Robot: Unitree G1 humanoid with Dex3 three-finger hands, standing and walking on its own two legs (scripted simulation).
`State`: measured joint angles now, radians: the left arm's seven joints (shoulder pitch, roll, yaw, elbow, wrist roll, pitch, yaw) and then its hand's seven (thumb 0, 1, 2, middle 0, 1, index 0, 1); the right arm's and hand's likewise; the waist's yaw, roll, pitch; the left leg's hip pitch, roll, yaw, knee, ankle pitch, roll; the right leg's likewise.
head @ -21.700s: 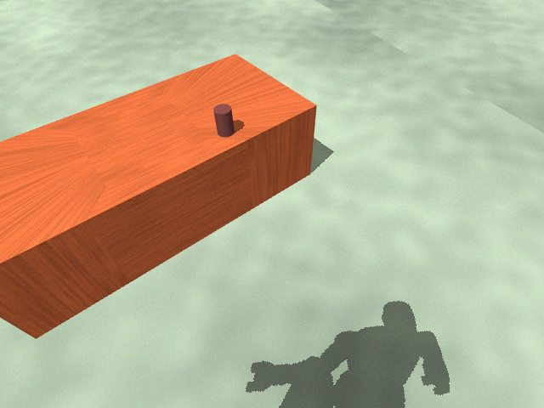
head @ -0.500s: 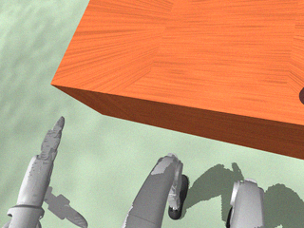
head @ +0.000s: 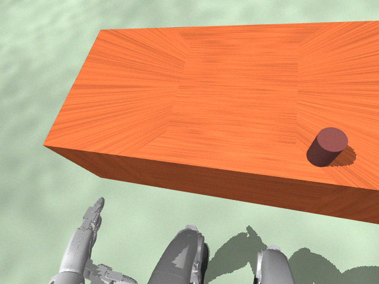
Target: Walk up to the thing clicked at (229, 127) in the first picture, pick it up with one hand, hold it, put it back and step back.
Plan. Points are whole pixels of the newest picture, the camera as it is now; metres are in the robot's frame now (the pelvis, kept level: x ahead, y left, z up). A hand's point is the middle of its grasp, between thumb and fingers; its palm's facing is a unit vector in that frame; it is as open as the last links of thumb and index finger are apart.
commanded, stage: home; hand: right
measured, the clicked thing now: (325, 148) +0.49 -0.23 -0.19
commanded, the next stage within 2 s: none
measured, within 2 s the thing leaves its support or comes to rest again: neither
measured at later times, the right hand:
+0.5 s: hand (377, 191) +0.33 -0.24 +0.00, palm faces +0.22 +0.93 -0.28, open 17.0 cm
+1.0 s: hand (338, 264) +0.20 -0.17 +0.00, palm faces +0.18 +0.94 -0.29, open 17.5 cm
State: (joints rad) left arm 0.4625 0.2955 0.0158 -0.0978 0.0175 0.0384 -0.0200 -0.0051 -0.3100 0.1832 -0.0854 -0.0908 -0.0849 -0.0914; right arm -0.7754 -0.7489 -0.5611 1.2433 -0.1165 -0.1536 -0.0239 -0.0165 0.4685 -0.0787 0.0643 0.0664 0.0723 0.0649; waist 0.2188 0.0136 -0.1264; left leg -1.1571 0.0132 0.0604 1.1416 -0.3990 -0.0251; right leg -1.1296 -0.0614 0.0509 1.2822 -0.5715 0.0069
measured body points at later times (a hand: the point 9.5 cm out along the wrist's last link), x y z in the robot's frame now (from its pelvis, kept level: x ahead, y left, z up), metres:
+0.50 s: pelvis +0.05 +0.00 +0.07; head +0.11 -0.02 +0.51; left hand +0.22 +0.23 +0.03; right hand +0.31 -0.29 +0.02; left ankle +0.07 +0.14 -0.63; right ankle +0.01 -0.12 -0.63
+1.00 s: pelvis +0.04 +0.02 +0.07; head +0.07 +0.02 +0.52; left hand +0.22 +0.25 -0.01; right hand +0.19 -0.22 +0.02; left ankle +0.07 +0.14 -0.63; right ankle +0.01 -0.11 -0.63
